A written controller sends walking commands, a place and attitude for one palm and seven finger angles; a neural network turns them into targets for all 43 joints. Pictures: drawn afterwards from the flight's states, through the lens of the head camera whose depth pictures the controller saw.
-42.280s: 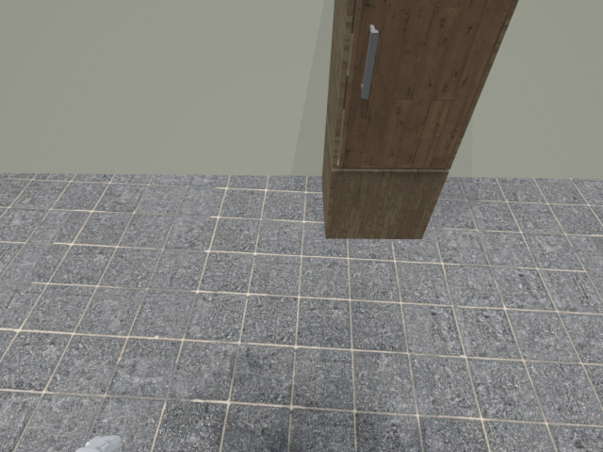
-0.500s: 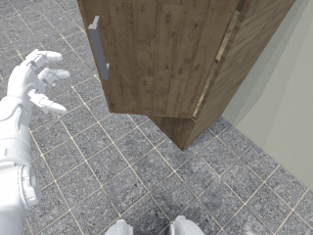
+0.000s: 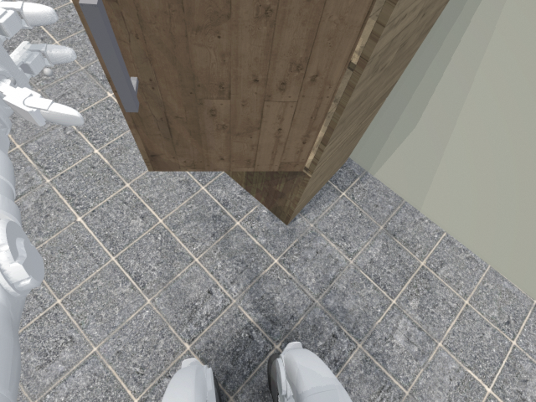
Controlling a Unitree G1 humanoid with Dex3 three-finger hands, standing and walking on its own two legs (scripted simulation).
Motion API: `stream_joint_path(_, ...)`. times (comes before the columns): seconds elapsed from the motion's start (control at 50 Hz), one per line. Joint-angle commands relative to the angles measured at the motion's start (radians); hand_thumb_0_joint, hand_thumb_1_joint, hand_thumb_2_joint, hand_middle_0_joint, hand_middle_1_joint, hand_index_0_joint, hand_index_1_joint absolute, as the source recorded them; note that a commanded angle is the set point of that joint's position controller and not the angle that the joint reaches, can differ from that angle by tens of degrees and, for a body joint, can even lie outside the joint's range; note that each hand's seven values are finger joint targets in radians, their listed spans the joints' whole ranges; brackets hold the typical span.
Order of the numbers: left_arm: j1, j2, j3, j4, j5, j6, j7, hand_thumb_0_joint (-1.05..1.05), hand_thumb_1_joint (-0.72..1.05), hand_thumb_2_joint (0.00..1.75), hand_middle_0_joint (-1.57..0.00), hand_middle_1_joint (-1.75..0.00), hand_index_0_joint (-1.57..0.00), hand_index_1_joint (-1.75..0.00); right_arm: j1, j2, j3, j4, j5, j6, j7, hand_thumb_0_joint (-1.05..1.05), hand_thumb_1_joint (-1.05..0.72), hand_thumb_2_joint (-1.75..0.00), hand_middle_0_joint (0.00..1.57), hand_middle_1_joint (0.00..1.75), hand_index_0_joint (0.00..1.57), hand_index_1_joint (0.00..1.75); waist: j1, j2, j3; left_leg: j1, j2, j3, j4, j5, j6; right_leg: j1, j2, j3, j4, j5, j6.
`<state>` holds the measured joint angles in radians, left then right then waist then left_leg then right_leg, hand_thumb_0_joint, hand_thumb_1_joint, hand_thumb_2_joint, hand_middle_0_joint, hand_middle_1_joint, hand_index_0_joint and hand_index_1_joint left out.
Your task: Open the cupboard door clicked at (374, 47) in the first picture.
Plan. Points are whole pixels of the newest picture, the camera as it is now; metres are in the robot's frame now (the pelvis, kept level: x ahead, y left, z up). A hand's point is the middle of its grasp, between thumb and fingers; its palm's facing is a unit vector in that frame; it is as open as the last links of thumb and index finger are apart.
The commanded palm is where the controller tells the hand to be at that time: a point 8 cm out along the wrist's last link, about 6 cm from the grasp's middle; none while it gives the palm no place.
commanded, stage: move the hooked fingers beside the handle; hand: left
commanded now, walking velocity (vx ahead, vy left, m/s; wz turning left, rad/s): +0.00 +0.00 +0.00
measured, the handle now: (116, 52) +0.59 +0.15 +0.09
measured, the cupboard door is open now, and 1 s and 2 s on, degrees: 45 45 45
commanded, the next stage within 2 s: slide the fingers in behind the handle in 0.86 s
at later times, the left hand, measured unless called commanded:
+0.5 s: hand (53, 75) +0.54 +0.22 +0.10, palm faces -0.07 -1.00 +0.01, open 14.0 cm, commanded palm +0.53 +0.25 +0.10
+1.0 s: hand (52, 74) +0.54 +0.22 +0.11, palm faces -0.06 -1.00 -0.01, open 14.0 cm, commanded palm +0.52 +0.25 +0.10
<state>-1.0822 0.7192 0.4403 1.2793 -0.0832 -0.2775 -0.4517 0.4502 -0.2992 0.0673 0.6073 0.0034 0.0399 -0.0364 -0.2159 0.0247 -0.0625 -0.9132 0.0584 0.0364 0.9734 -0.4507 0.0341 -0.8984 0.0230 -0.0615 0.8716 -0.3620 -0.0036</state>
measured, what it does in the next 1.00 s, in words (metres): stands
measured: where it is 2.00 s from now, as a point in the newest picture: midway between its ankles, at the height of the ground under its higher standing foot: outside the picture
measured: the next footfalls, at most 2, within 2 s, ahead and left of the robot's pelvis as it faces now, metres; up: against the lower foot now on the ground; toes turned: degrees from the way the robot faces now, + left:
none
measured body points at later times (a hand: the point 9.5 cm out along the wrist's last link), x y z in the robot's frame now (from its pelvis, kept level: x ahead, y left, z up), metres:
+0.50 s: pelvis +0.02 +0.01 +0.01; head +0.16 +0.03 +0.44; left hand +0.53 +0.27 +0.11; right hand +0.00 -0.26 -0.10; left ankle +0.00 +0.09 -0.68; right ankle +0.02 -0.12 -0.68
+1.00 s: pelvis +0.00 -0.01 +0.00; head +0.15 +0.02 +0.42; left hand +0.53 +0.27 +0.11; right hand -0.03 -0.27 -0.10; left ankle +0.00 +0.09 -0.68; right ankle +0.02 -0.12 -0.68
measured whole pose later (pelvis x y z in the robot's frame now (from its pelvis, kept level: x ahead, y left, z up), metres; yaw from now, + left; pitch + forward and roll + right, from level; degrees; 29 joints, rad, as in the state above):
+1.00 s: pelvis +0.00 -0.01 +0.00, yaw +0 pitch +22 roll -4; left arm -1.05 0.70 0.44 1.25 -0.09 -0.29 -0.43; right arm 0.44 -0.29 0.07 0.60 0.00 0.08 -0.02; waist -0.21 0.03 -0.07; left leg -0.91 0.07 0.02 0.98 -0.46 0.03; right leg -0.89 0.03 -0.07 0.87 -0.37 -0.01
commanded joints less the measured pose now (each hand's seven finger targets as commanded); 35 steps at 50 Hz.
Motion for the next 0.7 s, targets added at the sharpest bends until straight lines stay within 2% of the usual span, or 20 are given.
stream_joint_path(0.0, -0.491, 0.255, 0.016, -0.161, -0.016, -0.044, 0.008, 0.00, -0.50, 0.30, -0.30, -1.20, -0.30, -1.20, 0.214, -0.197, -0.069, -0.021, -0.013, 0.000, -0.012, 0.00, -0.90, -0.90, 0.20, 0.30, 0.20, 0.30, -0.033, 0.153, -0.485, 0.383, -0.016, -0.094, -0.081, 0.468, -0.004, 0.165, 0.038, 0.023, -0.067, 0.305, -0.017)
stream_joint_path(0.02, -0.514, 0.297, 0.036, -0.170, -0.001, -0.043, 0.017, 0.00, -0.50, 0.30, -0.30, -1.20, -0.30, -1.20, 0.221, -0.201, -0.068, -0.018, -0.016, 0.003, -0.011, 0.00, -0.90, -0.90, 0.20, 0.30, 0.20, 0.30, -0.026, 0.172, -0.505, 0.383, -0.014, -0.098, -0.080, 0.466, -0.007, 0.164, 0.037, 0.024, -0.064, 0.298, -0.016)
stream_joint_path(0.06, -0.476, 0.274, 0.024, -0.162, 0.014, -0.040, 0.029, 0.00, -0.50, 0.30, -0.30, -1.20, -0.30, -1.20, 0.232, -0.195, -0.071, -0.021, -0.022, 0.009, -0.006, 0.00, -0.90, -0.90, 0.20, 0.30, 0.20, 0.30, -0.021, 0.191, -0.524, 0.413, -0.013, -0.101, -0.075, 0.510, -0.012, 0.152, 0.039, 0.018, -0.060, 0.314, -0.019)
stream_joint_path(0.08, -0.457, 0.290, 0.041, -0.173, 0.015, -0.043, 0.035, 0.00, -0.50, 0.30, -0.30, -1.20, -0.30, -1.20, 0.236, -0.198, -0.071, -0.024, -0.025, 0.013, -0.005, 0.00, -0.90, -0.90, 0.20, 0.30, 0.20, 0.30, -0.015, 0.182, -0.531, 0.414, -0.010, -0.100, -0.074, 0.529, -0.013, 0.164, 0.039, 0.017, -0.058, 0.328, -0.019)
stream_joint_path(0.14, -0.397, 0.268, 0.056, -0.255, 0.002, -0.064, 0.036, 0.00, -0.50, 0.30, -0.30, -1.20, -0.30, -1.20, 0.243, -0.192, -0.083, -0.036, -0.029, 0.025, 0.006, 0.00, -0.90, -0.90, 0.20, 0.30, 0.20, 0.30, 0.018, 0.228, -0.621, 0.519, -0.002, -0.111, -0.070, 0.682, -0.031, 0.175, 0.043, 0.008, -0.049, 0.384, -0.022)
stream_joint_path(0.2, -0.340, 0.230, 0.051, -0.250, -0.019, -0.052, 0.031, 0.00, -0.50, 0.30, -0.30, -1.20, -0.30, -1.20, 0.239, -0.189, -0.085, -0.047, -0.024, 0.038, 0.013, 0.00, -0.90, -0.90, 0.20, 0.30, 0.20, 0.30, 0.015, 0.166, -0.568, 0.479, -0.004, -0.100, -0.079, 0.665, -0.020, 0.201, 0.050, 0.004, -0.057, 0.405, -0.022)
stream_joint_path(0.22, -0.339, 0.277, 0.082, -0.276, -0.017, -0.054, 0.034, 0.00, -0.50, 0.30, -0.30, -1.20, -0.30, -1.20, 0.236, -0.193, -0.087, -0.049, -0.023, 0.044, 0.012, 0.00, -0.90, -0.90, 0.20, 0.30, 0.20, 0.30, 0.028, 0.162, -0.574, 0.474, -0.002, -0.101, -0.083, 0.672, -0.022, 0.221, 0.048, 0.007, -0.058, 0.416, -0.019)
stream_joint_path(0.24, -0.323, 0.261, 0.074, -0.282, -0.015, -0.051, 0.034, 0.00, -0.50, 0.30, -0.30, -1.20, -0.30, -1.20, 0.230, -0.190, -0.087, -0.057, -0.022, 0.048, 0.015, 0.00, -0.90, -0.90, 0.20, 0.30, 0.20, 0.30, 0.032, 0.188, -0.574, 0.473, -0.007, -0.093, -0.085, 0.657, -0.020, 0.220, 0.048, 0.010, -0.061, 0.410, -0.019)
stream_joint_path(0.28, -0.337, 0.256, 0.071, -0.312, -0.018, -0.060, 0.041, 0.00, -0.50, 0.30, -0.30, -1.20, -0.30, -1.20, 0.223, -0.186, -0.089, -0.059, -0.021, 0.051, 0.017, 0.00, -0.90, -0.90, 0.20, 0.30, 0.20, 0.30, 0.027, 0.163, -0.546, 0.453, -0.010, -0.087, -0.089, 0.629, -0.015, 0.244, 0.049, 0.011, -0.066, 0.421, -0.018)
stream_joint_path(0.32, -0.341, 0.257, 0.073, -0.393, -0.024, -0.086, 0.047, 0.00, -0.50, 0.30, -0.30, -1.20, -0.30, -1.20, 0.214, -0.181, -0.092, -0.062, -0.018, 0.052, 0.016, 0.00, -0.90, -0.90, 0.20, 0.30, 0.20, 0.30, 0.039, 0.222, -0.608, 0.527, -0.007, -0.094, -0.086, 0.707, -0.024, 0.240, 0.048, 0.014, -0.063, 0.442, -0.020)
stream_joint_path(0.34, -0.336, 0.221, 0.052, -0.392, -0.028, -0.091, 0.048, 0.00, -0.50, 0.30, -0.30, -1.20, -0.30, -1.20, 0.209, -0.175, -0.093, -0.057, -0.017, 0.050, 0.018, 0.00, -0.90, -0.90, 0.20, 0.30, 0.20, 0.30, 0.038, 0.239, -0.596, 0.554, -0.004, -0.102, -0.086, 0.731, -0.032, 0.220, 0.049, 0.008, -0.065, 0.429, -0.021)
stream_joint_path(0.4, -0.355, 0.099, -0.028, -0.364, -0.051, -0.084, 0.045, 0.00, -0.50, 0.30, -0.30, -1.20, -0.30, -1.20, 0.199, -0.170, -0.095, -0.038, -0.014, 0.046, 0.018, 0.00, -0.90, -0.90, 0.20, 0.30, 0.20, 0.30, 0.004, 0.216, -0.515, 0.577, 0.002, -0.110, -0.086, 0.726, -0.030, 0.153, 0.052, -0.002, -0.080, 0.385, -0.019)
stream_joint_path(0.48, -0.379, 0.123, -0.031, -0.234, -0.031, -0.053, 0.057, 0.00, -0.50, 0.30, -0.30, -1.20, -0.30, -1.20, 0.189, -0.178, -0.085, -0.020, -0.012, 0.044, 0.009, 0.00, -0.90, -0.90, 0.20, 0.30, 0.20, 0.30, -0.018, 0.124, -0.433, 0.432, -0.016, -0.095, -0.097, 0.521, -0.011, 0.175, 0.042, 0.008, -0.085, 0.339, -0.015)
stream_joint_path(0.5, -0.409, 0.133, -0.021, -0.253, -0.031, -0.063, 0.063, 0.00, -0.50, 0.30, -0.30, -1.20, -0.30, -1.20, 0.189, -0.177, -0.082, -0.025, -0.014, 0.038, 0.006, 0.00, -0.90, -0.90, 0.20, 0.30, 0.20, 0.30, -0.017, 0.159, -0.443, 0.440, -0.020, -0.092, -0.091, 0.535, -0.009, 0.174, 0.041, 0.011, -0.079, 0.351, -0.019)
stream_joint_path(0.52, -0.413, 0.175, 0.001, -0.267, -0.019, -0.074, 0.067, 0.00, -0.50, 0.30, -0.30, -1.20, -0.30, -1.20, 0.186, -0.178, -0.083, -0.022, -0.015, 0.038, 0.005, 0.00, -0.90, -0.90, 0.20, 0.30, 0.20, 0.30, -0.005, 0.174, -0.488, 0.454, -0.019, -0.095, -0.085, 0.547, -0.015, 0.183, 0.037, 0.014, -0.071, 0.355, -0.019)
stream_joint_path(0.56, -0.411, 0.137, -0.030, -0.258, -0.015, -0.089, 0.070, 0.00, -0.50, 0.30, -0.30, -1.20, -0.30, -1.20, 0.176, -0.170, -0.080, -0.027, -0.016, 0.033, 0.007, 0.00, -0.90, -0.90, 0.20, 0.30, 0.20, 0.30, -0.007, 0.181, -0.493, 0.463, -0.019, -0.100, -0.079, 0.563, -0.020, 0.175, 0.038, 0.012, -0.064, 0.357, -0.020)
stream_joint_path(0.6, -0.430, 0.130, -0.033, -0.250, -0.024, -0.098, 0.070, 0.00, -0.50, 0.30, -0.30, -1.20, -0.30, -1.20, 0.172, -0.173, -0.079, -0.031, -0.014, 0.030, 0.007, 0.00, -0.90, -0.90, 0.20, 0.30, 0.20, 0.30, -0.019, 0.150, -0.487, 0.443, -0.021, -0.100, -0.071, 0.542, -0.013, 0.176, 0.040, 0.014, -0.059, 0.355, -0.021)
stream_joint_path(0.64, -0.441, 0.165, -0.010, -0.235, -0.020, -0.094, 0.066, 0.00, -0.50, 0.30, -0.30, -1.20, -0.30, -1.20, 0.173, -0.177, -0.079, -0.029, -0.014, 0.027, 0.005, 0.00, -0.90, -0.90, 0.20, 0.30, 0.20, 0.30, -0.016, 0.146, -0.527, 0.426, -0.024, -0.095, -0.066, 0.516, -0.011, 0.202, 0.037, 0.023, -0.056, 0.362, -0.017)
stream_joint_path(0.66, -0.425, 0.202, 0.012, -0.216, -0.015, -0.089, 0.064, 0.00, -0.50, 0.30, -0.30, -1.20, -0.30, -1.20, 0.170, -0.180, -0.076, -0.034, -0.013, 0.027, 0.004, 0.00, -0.90, -0.90, 0.20, 0.30, 0.20, 0.30, -0.006, 0.134, -0.518, 0.389, -0.026, -0.089, -0.066, 0.496, -0.009, 0.224, 0.035, 0.025, -0.052, 0.364, -0.018)
stream_joint_path(0.68, -0.418, 0.195, -0.002, -0.186, -0.010, -0.077, 0.062, 0.00, -0.50, 0.30, -0.30, -1.20, -0.30, -1.20, 0.166, -0.179, -0.071, -0.038, -0.010, 0.028, 0.003, 0.00, -0.90, -0.90, 0.20, 0.30, 0.20, 0.30, -0.016, 0.112, -0.493, 0.344, -0.030, -0.081, -0.067, 0.457, -0.003, 0.236, 0.036, 0.031, -0.057, 0.357, -0.015)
